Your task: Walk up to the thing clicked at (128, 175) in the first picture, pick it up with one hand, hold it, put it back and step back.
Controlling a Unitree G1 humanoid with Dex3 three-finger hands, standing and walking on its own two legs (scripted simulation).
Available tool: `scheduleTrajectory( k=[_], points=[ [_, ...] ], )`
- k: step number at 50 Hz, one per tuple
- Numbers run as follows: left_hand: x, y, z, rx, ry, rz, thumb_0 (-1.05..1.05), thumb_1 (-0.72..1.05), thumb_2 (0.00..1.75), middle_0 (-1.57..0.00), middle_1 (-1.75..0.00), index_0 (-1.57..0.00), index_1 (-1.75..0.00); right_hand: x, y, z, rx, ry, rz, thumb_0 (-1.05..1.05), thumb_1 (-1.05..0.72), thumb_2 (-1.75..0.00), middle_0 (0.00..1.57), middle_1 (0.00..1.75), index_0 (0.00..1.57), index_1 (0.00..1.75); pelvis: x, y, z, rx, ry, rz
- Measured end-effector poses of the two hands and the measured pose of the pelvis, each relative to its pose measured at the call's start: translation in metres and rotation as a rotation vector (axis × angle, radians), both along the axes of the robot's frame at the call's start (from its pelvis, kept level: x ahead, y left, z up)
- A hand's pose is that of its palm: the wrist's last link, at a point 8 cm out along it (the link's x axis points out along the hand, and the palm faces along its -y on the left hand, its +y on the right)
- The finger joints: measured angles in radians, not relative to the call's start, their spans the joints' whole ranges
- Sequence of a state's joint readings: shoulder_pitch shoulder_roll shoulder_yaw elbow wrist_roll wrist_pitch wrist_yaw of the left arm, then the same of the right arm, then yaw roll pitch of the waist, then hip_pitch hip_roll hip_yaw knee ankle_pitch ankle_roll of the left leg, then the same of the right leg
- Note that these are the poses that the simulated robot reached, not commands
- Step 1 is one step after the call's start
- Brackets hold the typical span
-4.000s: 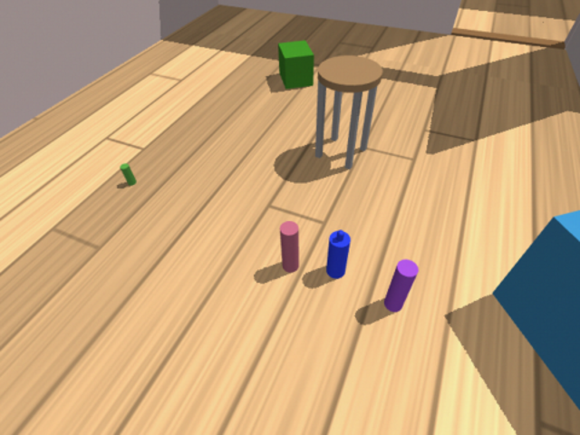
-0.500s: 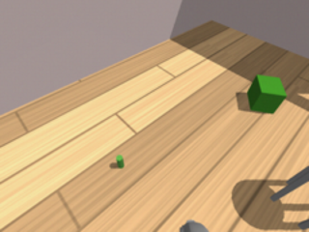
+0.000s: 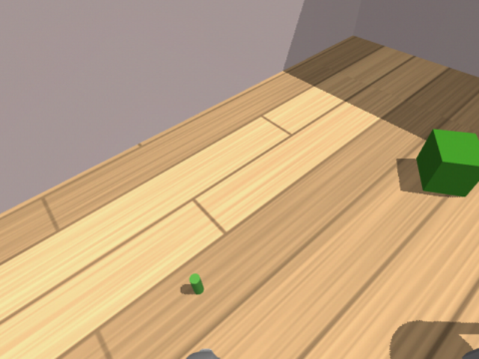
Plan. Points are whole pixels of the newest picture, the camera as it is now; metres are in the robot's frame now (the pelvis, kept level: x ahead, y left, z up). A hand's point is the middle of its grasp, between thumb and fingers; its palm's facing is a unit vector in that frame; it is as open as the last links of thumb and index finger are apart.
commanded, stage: walk up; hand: left
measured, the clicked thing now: (196, 284) +0.53 +0.26 -0.71
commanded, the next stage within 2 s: stand in 1.66 s
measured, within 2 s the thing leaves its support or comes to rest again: neither
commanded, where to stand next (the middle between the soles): +0.15 +0.02 m, yaw +0 degrees
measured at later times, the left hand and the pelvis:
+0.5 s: hand out of the picture +0.13 +0.28 -0.16, palm faces -0.05 -0.92 -0.38, open 7.4 cm; pelvis +0.07 +0.01 -0.01, yaw -1 degrees
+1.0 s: hand (127, 338) +0.20 +0.26 -0.14, palm faces -0.04 -0.94 -0.32, open 7.4 cm; pelvis +0.09 +0.01 +0.01, yaw -1 degrees
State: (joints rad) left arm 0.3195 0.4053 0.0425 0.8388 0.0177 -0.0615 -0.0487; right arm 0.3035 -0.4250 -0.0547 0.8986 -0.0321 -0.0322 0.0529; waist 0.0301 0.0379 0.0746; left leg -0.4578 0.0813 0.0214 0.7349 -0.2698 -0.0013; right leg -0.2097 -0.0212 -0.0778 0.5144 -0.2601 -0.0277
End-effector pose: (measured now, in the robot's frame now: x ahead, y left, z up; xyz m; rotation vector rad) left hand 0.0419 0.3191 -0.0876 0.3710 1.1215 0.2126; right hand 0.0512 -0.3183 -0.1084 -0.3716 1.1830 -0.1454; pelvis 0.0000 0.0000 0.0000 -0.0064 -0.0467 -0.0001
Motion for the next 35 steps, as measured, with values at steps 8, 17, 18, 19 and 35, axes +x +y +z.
scheduleTrajectory(
  k=[8,17,18,19,35],
  points=[
    [0.026,0.020,-0.041,-0.045,0.094,0.031,0.01,0.91,0.90,-0.20,-0.30,-0.20,-0.29,0.054,0.026,0.007,-0.061,-0.059,-0.001,0.01,-0.90,-0.90,0.20,0.30,0.20,0.30,0.037,0.024,-0.013,0.004,0.002,0.001],
    [0.065,0.014,-0.041,-0.051,0.097,-0.002,0.01,0.91,0.90,-0.20,-0.30,-0.20,-0.29,0.083,0.032,0.009,-0.049,-0.089,-0.014,0.01,-0.90,-0.90,0.20,0.30,0.21,0.30,0.056,0.024,-0.009,0.000,0.003,-0.016],
    [0.068,0.014,-0.041,-0.043,0.094,-0.001,0.01,0.91,0.90,-0.20,-0.30,-0.20,-0.29,0.086,0.030,0.005,-0.043,-0.088,-0.017,0.01,-0.90,-0.90,0.20,0.30,0.21,0.30,0.057,0.022,-0.011,0.000,0.002,-0.017],
    [0.070,0.013,-0.041,-0.032,0.090,0.001,0.01,0.91,0.90,-0.20,-0.30,-0.20,-0.29,0.089,0.028,0.000,-0.037,-0.088,-0.020,0.01,-0.90,-0.90,0.20,0.30,0.21,0.30,0.059,0.020,-0.014,0.003,0.001,-0.019],
    [0.125,-0.007,-0.018,-0.038,0.040,-0.002,0.01,0.91,0.90,-0.20,-0.30,-0.20,-0.29,0.100,0.038,-0.015,0.053,0.010,-0.060,0.01,-0.90,-0.90,0.20,0.30,0.21,0.30,0.080,0.012,0.002,0.013,0.001,-0.018]
  ],
)
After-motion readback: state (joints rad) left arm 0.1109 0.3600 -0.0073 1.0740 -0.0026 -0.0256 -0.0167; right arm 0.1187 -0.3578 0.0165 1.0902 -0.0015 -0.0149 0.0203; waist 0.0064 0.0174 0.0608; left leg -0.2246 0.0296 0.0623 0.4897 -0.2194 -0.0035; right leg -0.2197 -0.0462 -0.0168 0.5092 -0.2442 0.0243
